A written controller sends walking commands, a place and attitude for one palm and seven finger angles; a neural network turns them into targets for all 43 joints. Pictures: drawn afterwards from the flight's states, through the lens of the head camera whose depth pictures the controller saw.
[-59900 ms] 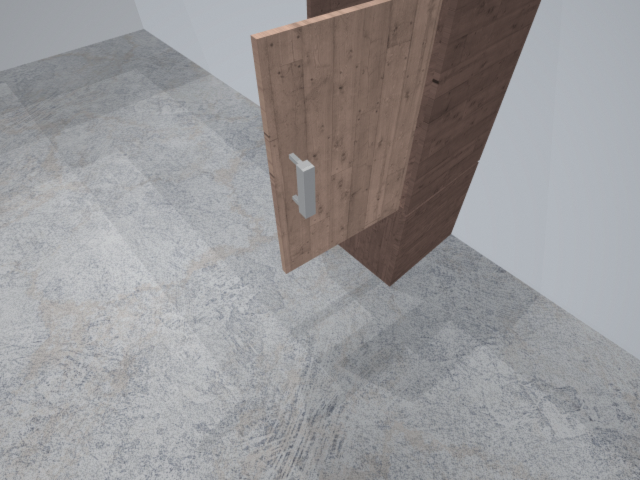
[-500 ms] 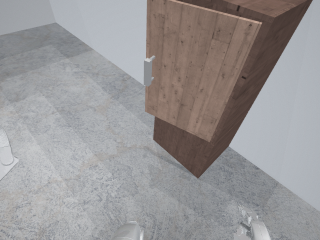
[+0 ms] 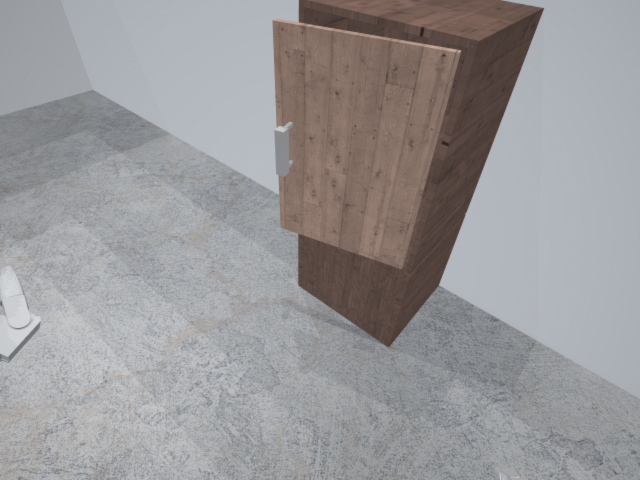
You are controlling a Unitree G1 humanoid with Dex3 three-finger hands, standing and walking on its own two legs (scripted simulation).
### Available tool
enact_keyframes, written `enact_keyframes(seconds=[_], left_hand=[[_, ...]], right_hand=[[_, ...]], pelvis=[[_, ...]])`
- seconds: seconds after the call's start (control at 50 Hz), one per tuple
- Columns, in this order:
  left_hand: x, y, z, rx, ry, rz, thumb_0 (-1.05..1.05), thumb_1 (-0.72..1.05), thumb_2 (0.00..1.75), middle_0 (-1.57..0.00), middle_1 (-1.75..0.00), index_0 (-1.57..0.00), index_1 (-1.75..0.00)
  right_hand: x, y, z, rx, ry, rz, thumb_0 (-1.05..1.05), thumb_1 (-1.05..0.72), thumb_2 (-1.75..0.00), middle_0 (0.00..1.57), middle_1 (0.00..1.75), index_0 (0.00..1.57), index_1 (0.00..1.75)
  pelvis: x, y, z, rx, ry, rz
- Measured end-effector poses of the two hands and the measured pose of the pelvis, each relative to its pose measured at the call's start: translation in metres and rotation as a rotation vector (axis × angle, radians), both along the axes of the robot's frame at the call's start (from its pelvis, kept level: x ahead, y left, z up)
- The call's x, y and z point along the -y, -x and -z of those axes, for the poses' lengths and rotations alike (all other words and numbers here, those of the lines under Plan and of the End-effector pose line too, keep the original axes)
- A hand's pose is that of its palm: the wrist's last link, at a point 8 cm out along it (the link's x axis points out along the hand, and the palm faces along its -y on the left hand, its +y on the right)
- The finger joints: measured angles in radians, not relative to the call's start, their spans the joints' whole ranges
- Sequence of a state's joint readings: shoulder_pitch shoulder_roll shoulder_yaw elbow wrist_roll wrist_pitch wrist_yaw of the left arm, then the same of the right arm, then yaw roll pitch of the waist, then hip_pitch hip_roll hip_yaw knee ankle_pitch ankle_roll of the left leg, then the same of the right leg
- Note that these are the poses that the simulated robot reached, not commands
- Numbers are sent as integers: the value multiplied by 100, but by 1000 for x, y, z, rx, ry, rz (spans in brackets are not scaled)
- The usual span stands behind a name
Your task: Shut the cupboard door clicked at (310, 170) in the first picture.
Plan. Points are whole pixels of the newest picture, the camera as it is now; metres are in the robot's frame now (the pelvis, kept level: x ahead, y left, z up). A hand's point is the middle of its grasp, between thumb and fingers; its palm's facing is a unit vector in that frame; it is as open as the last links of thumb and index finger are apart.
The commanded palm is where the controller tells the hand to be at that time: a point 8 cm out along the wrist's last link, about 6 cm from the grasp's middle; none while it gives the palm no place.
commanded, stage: stop stepping back and stand still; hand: left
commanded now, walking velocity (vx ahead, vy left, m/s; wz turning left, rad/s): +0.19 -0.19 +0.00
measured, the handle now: (286, 148) +0.90 +0.14 -0.03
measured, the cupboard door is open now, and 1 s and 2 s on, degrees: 15 15 15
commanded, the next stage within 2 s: let the arm hang, fingers relaxed in 0.74 s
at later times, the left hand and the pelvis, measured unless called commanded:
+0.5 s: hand (39, 332) +0.20 +0.28 +0.17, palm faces +0.48 -0.77 -0.42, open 7.4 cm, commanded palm +0.14 +0.30 +0.19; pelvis +0.00 +0.00 +0.00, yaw +0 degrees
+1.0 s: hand (123, 443) +0.18 +0.26 -0.05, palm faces +0.07 -0.91 -0.40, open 7.4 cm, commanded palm none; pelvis -0.01 +0.03 +0.00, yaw +0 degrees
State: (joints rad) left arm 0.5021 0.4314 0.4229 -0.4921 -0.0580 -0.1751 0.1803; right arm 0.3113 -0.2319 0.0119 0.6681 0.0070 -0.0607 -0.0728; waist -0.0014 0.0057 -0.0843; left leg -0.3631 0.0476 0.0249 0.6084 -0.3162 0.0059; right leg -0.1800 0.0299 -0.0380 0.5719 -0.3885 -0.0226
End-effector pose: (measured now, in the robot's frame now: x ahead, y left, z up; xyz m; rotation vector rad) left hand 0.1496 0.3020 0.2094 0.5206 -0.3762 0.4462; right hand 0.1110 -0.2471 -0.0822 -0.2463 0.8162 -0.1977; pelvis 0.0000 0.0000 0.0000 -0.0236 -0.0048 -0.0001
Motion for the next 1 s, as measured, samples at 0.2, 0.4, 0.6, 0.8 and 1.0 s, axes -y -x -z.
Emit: enact_keyframes(seconds=[0.2,0.4,0.6,0.8,1.0], left_hand=[[17,4,20,-162,8,33,2,89,90,-21,-30,-20,-31],[4,9,10,-79,-17,-28,1,89,90,-22,-30,-21,-31],[-2,-18,22,-146,27,-2,2,89,90,-21,-30,-21,-31],[-6,-24,18,-166,9,24,2,89,90,-22,-30,-21,-31],[-2,-13,225,-980,321,-1,1,91,90,-20,-30,-19,-30]], right_hand=[[10,34,-3,-5,-16,62,1,-91,-90,20,30,21,30],[8,8,4,-32,-6,2,1,-91,-90,20,30,21,30],[-28,-52,-14,92,-59,-43,1,-91,-90,20,30,21,30],[-37,-64,-22,99,-70,-47,1,-91,-90,21,30,21,30],[-12,-26,18,-71,-47,-77,1,-91,-90,20,30,21,30]], pelvis=[[9,23,-5,2,-21,4],[3,7,-4,14,-19,-4],[-6,-6,-7,-8,-22,6],[-10,-11,-9,-21,-15,18],[-25,8,0,-13,-13,-2]])
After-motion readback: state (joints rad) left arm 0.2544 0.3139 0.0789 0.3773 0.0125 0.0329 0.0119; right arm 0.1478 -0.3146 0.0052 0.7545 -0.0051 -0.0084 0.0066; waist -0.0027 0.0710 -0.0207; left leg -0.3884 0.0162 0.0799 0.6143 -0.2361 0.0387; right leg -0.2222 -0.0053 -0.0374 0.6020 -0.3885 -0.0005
